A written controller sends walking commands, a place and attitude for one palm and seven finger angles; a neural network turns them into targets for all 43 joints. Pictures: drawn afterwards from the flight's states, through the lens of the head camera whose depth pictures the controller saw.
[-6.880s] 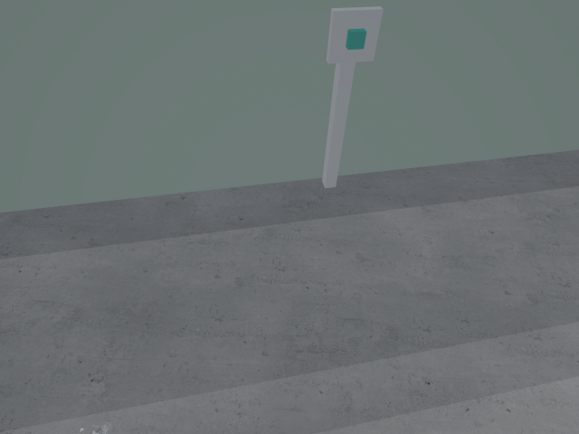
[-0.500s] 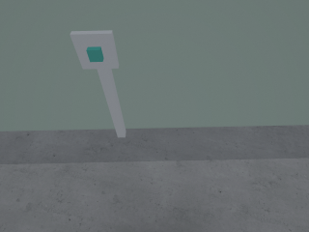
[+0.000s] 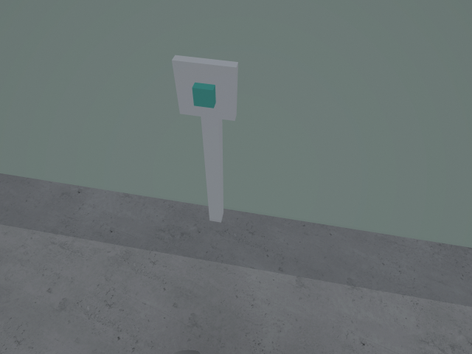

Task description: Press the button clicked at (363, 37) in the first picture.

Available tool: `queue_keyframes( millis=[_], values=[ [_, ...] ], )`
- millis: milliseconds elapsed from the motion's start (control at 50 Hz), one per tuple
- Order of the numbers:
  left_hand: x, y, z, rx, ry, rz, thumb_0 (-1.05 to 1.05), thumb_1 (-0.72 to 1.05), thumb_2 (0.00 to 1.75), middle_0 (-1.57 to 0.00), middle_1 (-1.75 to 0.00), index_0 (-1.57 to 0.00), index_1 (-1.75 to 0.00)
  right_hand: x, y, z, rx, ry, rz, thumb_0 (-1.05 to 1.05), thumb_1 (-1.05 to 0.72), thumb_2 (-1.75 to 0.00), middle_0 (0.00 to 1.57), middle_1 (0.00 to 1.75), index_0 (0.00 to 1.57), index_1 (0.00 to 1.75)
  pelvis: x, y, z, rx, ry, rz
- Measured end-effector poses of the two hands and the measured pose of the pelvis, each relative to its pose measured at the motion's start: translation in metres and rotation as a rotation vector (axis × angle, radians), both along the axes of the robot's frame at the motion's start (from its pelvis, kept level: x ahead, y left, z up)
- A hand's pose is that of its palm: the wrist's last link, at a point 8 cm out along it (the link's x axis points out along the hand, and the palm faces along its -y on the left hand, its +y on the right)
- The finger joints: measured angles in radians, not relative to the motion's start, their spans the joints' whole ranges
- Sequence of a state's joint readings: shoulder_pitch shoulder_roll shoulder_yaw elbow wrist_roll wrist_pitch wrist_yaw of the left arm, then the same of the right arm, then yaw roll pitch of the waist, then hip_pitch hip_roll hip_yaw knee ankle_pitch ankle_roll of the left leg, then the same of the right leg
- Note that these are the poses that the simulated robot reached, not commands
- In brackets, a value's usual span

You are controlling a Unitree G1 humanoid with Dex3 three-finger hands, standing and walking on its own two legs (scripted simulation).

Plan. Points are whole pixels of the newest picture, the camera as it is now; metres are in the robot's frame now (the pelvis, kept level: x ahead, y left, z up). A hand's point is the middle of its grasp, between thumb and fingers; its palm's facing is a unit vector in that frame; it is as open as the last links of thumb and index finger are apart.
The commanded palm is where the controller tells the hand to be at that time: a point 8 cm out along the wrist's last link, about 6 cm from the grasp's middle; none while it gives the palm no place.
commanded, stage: take the last steps up to it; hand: left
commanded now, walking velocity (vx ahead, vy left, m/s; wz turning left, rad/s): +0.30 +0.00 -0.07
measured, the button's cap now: (204, 94) +0.77 +0.20 +0.00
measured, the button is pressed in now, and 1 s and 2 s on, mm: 0 0 0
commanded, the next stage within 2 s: come to a stop and stand still in 0.50 s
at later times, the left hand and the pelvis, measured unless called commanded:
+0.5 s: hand (168, 270) +0.30 +0.19 -0.15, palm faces -0.09 -0.98 -0.20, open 7.4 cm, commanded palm none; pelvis +0.16 +0.02 +0.00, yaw -4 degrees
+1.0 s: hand (156, 284) +0.28 +0.22 -0.19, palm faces +0.03 -0.98 -0.19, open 7.3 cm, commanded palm none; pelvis +0.23 +0.03 -0.01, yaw -3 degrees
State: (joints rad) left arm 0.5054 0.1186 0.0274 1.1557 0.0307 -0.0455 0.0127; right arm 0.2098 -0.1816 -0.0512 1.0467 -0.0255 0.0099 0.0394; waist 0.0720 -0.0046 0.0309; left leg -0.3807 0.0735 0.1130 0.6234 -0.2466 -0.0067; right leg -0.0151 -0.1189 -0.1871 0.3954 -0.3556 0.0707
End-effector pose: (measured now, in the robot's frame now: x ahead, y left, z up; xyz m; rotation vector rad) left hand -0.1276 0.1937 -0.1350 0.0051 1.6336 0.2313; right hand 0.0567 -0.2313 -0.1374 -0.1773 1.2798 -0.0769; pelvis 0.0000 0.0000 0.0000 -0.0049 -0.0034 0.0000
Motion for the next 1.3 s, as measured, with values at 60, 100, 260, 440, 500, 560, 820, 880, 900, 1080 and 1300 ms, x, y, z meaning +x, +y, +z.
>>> queue_keyframes(
  millis=[60, 100, 260, 440, 500, 560, 820, 880, 900, 1080, 1300],
  values=[
    [0.012, 0.020, -0.014, -0.024, 0.056, -0.012, 0.00, 0.91, 0.90, -0.21, -0.30, -0.20, -0.30, 0.035, 0.024, -0.004, -0.014, -0.088, -0.003, 0.00, -0.91, -0.90, 0.20, 0.30, 0.20, 0.30, 0.018, 0.019, -0.012, -0.002, -0.011, -0.016],
    [0.037, 0.035, -0.016, -0.022, 0.049, -0.045, 0.00, 0.91, 0.90, -0.21, -0.30, -0.20, -0.29, 0.046, 0.034, 0.001, -0.022, -0.130, -0.045, 0.00, -0.91, -0.90, 0.20, 0.30, 0.20, 0.30, 0.028, 0.027, -0.009, -0.003, -0.020, -0.037],
    [0.213, 0.080, -0.008, 0.039, -0.278, -0.156, 0.00, 0.91, 0.90, -0.20, -0.30, -0.20, -0.29, 0.041, 0.041, 0.014, -0.060, -0.073, -0.128, -0.02, -0.95, -0.90, 0.20, 0.30, 0.20, 0.30, 0.075, 0.043, 0.007, 0.010, -0.026, -0.053],
    [0.379, 0.066, 0.012, 0.061, -0.505, -0.268, 0.00, 0.91, 0.90, -0.20, -0.30, -0.19, -0.29, 0.003, 0.062, -0.002, 0.018, 0.171, -0.231, 0.00, -0.91, -0.90, 0.20, 0.30, 0.20, 0.30, 0.135, 0.034, 0.004, 0.024, -0.037, -0.062],
    [0.420, 0.049, 0.012, 0.058, -0.522, -0.315, 0.00, 0.91, 0.90, -0.20, -0.30, -0.19, -0.29, -0.004, 0.065, -0.007, 0.047, 0.251, -0.270, 0.00, -0.91, -0.90, 0.20, 0.30, 0.20, 0.30, 0.158, 0.024, -0.001, 0.024, -0.035, -0.070],
    [0.452, 0.030, 0.004, 0.058, -0.547, -0.342, 0.00, 0.91, 0.90, -0.20, -0.30, -0.20, -0.29, -0.003, 0.060, -0.017, 0.073, 0.325, -0.294, 0.00, -0.91, -0.90, 0.20, 0.30, 0.20, 0.30, 0.184, 0.009, -0.012, 0.024, -0.035, -0.069],
    [0.426, 0.040, 0.001, 0.110, -0.383, -0.223, -0.02, 0.95, 0.90, -0.21, -0.30, -0.20, -0.30, 0.162, 0.012, -0.014, 0.004, 0.096, -0.180, 0.00, -0.91, -0.90, 0.20, 0.30, 0.19, 0.30, 0.227, 0.003, -0.001, -0.002, -0.027, -0.053],
    [0.416, 0.053, -0.006, 0.102, -0.353, -0.200, -0.01, 0.93, 0.90, -0.21, -0.30, -0.20, -0.30, 0.196, 0.011, -0.010, -0.031, 0.025, -0.154, 0.00, -0.92, -0.90, 0.20, 0.30, 0.20, 0.30, 0.229, 0.013, -0.004, -0.010, -0.034, -0.055],
    [0.413, 0.057, -0.010, 0.097, -0.344, -0.193, -0.01, 0.93, 0.90, -0.21, -0.30, -0.20, -0.30, 0.205, 0.012, -0.008, -0.043, 0.003, -0.147, 0.00, -0.92, -0.90, 0.20, 0.30, 0.20, 0.30, 0.230, 0.017, -0.006, -0.014, -0.036, -0.055],
    [0.382, 0.082, -0.019, 0.052, -0.265, -0.162, 0.00, 0.91, 0.90, -0.20, -0.30, -0.20, -0.29, 0.235, 0.040, 0.015, -0.081, -0.095, -0.091, 0.00, -0.91, -0.90, 0.20, 0.30, 0.20, 0.30, 0.226, 0.040, 0.000, -0.020, -0.028, -0.062],
    [0.348, 0.071, -0.008, 0.050, -0.206, -0.213, 0.00, 0.91, 0.90, -0.20, -0.30, -0.20, -0.29, 0.195, 0.031, 0.013, -0.046, -0.084, -0.155, -0.01, -0.92, -0.90, 0.20, 0.30, 0.20, 0.30, 0.202, 0.031, 0.006, -0.015, -0.009, -0.081]
  ],
)
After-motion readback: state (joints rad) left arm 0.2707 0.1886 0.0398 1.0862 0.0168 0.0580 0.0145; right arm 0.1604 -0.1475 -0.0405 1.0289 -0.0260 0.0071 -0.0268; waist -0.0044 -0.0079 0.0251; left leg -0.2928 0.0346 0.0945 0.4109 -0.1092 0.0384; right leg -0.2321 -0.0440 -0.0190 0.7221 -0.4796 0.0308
